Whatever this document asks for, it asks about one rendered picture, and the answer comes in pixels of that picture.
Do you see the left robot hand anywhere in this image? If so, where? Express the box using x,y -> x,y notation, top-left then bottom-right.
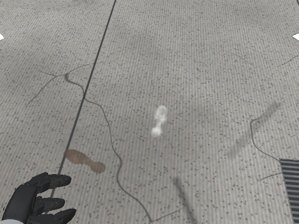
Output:
2,172 -> 77,224

